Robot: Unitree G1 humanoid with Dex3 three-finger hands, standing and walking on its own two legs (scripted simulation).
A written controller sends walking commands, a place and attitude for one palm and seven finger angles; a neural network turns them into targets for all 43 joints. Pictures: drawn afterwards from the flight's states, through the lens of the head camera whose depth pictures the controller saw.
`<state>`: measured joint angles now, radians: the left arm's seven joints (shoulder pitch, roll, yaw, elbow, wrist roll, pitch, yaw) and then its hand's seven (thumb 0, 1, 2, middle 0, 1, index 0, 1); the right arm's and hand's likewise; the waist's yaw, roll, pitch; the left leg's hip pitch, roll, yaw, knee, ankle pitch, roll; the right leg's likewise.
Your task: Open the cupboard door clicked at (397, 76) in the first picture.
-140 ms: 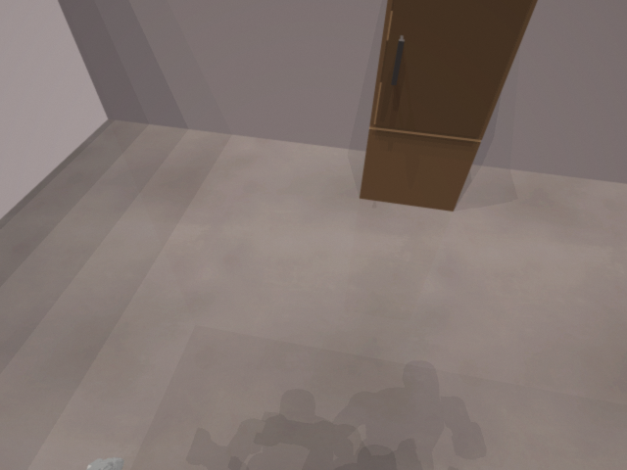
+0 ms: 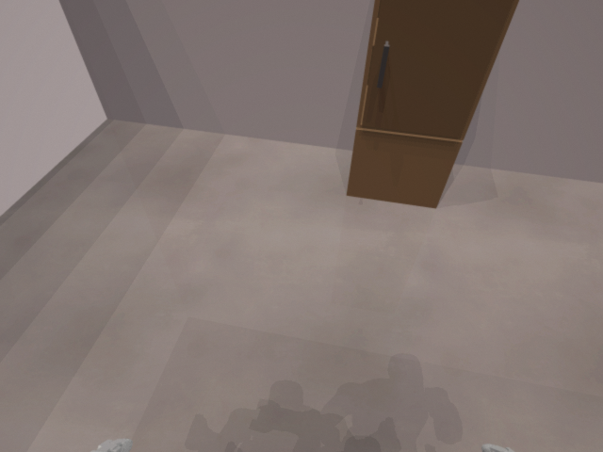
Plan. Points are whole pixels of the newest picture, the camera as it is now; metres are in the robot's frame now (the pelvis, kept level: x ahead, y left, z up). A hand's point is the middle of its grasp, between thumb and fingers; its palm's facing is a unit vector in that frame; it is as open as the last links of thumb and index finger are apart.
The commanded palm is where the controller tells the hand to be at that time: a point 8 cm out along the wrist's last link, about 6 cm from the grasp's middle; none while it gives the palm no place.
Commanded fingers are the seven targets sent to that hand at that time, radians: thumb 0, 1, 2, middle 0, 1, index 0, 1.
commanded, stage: stand and wait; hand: left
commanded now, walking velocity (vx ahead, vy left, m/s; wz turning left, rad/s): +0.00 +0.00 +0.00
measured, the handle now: (383, 64) +1.40 -0.21 -0.07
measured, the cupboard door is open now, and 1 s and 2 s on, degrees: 0 0 0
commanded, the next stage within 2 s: look at it before walking up in 0.68 s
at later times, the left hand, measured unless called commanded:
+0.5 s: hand out of the picture +0.05 +0.24 -0.15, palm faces -0.01 -0.94 -0.34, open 7.4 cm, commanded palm none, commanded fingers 0.00 0.90 0.90 -0.20 -0.30 -0.20 -0.30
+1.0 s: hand out of the picture +0.05 +0.23 -0.15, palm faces -0.03 -0.94 -0.33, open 7.4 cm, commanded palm none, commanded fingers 0.00 0.90 0.90 -0.20 -0.30 -0.20 -0.30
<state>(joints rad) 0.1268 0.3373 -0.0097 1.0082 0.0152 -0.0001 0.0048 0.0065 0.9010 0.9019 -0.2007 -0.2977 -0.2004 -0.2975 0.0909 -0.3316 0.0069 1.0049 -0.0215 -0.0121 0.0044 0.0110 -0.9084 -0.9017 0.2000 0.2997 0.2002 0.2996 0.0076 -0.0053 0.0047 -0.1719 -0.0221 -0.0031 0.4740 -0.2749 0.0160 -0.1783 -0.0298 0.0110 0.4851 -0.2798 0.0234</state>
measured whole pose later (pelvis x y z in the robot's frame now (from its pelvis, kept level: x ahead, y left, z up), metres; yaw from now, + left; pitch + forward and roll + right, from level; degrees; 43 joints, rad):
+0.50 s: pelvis -0.01 -0.01 +0.00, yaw +0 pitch -2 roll +0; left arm 0.16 0.34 0.00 1.08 0.02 0.00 0.00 0.01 0.90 0.90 -0.20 -0.30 -0.20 -0.30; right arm 0.13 -0.34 0.00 1.10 -0.02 -0.01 0.00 0.01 -0.91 -0.90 0.20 0.30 0.20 0.30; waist 0.01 -0.01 0.03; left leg -0.15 -0.01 -0.01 0.41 -0.22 0.00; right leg -0.15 -0.02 0.00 0.42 -0.23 0.01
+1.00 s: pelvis -0.02 -0.01 +0.01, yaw +0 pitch -2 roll +0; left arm 0.14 0.33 0.00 1.09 0.02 -0.01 0.00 0.01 0.90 0.90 -0.20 -0.30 -0.20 -0.30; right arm 0.12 -0.34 0.01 1.11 -0.01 -0.01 0.01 0.01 -0.91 -0.90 0.20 0.30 0.20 0.30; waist 0.00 0.00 0.03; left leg -0.15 0.00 -0.01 0.39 -0.20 -0.01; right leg -0.16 -0.01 0.00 0.40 -0.21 0.00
